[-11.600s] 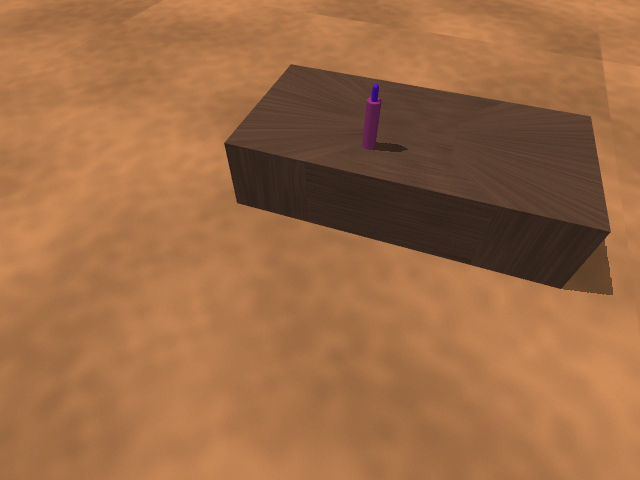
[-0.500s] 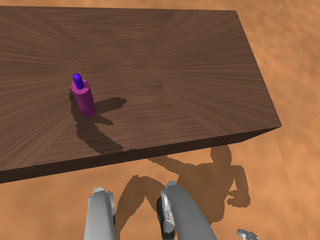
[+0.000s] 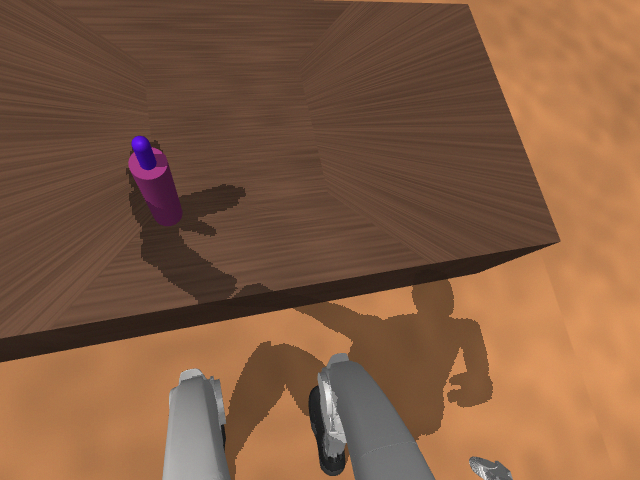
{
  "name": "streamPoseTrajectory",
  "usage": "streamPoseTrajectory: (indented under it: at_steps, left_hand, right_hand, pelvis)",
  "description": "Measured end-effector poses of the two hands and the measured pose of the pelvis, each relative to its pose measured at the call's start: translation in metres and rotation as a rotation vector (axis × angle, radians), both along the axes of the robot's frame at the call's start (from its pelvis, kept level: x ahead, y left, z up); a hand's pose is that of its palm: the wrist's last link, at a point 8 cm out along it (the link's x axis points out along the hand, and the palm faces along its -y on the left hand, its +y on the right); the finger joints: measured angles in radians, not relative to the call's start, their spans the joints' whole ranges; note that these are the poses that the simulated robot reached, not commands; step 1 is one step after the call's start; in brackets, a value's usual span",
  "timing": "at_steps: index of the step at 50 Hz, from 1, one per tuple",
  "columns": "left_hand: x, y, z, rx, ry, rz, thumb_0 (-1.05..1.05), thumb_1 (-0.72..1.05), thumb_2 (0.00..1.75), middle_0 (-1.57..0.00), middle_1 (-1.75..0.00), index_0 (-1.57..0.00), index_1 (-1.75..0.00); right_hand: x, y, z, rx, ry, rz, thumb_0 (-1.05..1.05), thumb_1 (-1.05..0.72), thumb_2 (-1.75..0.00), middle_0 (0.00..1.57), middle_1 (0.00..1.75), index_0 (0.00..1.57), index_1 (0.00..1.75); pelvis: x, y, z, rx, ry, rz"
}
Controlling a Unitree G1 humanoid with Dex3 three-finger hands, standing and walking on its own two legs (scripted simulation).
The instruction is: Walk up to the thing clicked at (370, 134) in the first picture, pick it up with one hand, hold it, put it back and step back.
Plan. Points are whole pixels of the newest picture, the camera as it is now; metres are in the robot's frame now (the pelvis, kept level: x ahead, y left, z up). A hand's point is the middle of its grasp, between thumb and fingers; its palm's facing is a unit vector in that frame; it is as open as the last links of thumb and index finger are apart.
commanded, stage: go down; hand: left
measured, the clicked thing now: (156, 183) +0.53 +0.16 -0.19
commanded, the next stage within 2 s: none
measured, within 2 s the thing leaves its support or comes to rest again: neither
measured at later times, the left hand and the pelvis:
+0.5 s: hand out of the picture +0.52 +0.35 +0.10, palm faces +0.11 -0.99 -0.01, open 17.7 cm; pelvis +0.00 +0.00 +0.00, yaw +0 degrees
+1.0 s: hand out of the picture +0.52 +0.36 +0.10, palm faces +0.12 -0.99 -0.01, open 17.5 cm; pelvis +0.00 +0.00 +0.00, yaw +0 degrees
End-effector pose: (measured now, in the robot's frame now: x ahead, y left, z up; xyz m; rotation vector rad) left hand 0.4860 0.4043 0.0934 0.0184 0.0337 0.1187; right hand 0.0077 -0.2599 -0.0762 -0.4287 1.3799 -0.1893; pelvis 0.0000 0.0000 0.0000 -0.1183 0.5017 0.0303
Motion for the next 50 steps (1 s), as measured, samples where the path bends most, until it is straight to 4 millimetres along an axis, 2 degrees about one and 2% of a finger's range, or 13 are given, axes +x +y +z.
streamPoseTrajectory:
  at_steps: [14, 36, 50]
  left_hand:
    - [0.0069, 0.0005, 0.0040, 0.002, -0.012, -0.015, -0.02, -0.59, 0.01, -0.08, -0.03, -0.06, -0.05]
    - [0.0064, -0.0018, 0.0074, -0.004, -0.011, -0.010, -0.02, -0.58, 0.01, -0.07, -0.04, -0.06, -0.05]
    - [0.0053, 0.0027, 0.0042, -0.006, -0.008, 0.006, -0.02, -0.55, 0.02, -0.07, -0.03, -0.05, -0.04]
  right_hand:
    - [-0.0007, 0.0016, 0.0018, -0.004, 0.010, -0.007, 0.00, -0.90, -0.90, 0.20, 0.30, 0.20, 0.30]
    - [-0.0053, 0.0038, 0.0013, 0.002, 0.013, -0.015, 0.00, -0.90, -0.89, 0.20, 0.30, 0.20, 0.30]
    - [-0.0014, 0.0042, 0.0047, -0.005, 0.006, -0.015, 0.00, -0.89, -0.89, 0.20, 0.30, 0.20, 0.30]
  pelvis:
    - [0.0032, 0.0005, 0.0008, -0.003, 0.005, -0.002]
    - [-0.0006, 0.0013, 0.0013, -0.003, 0.001, -0.001]
    - [0.0027, 0.0028, 0.0026, -0.005, 0.002, -0.002]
